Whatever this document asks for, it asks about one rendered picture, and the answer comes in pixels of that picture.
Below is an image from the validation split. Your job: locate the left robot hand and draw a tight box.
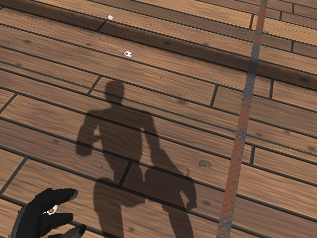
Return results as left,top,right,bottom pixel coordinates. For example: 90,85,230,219
8,187,86,238

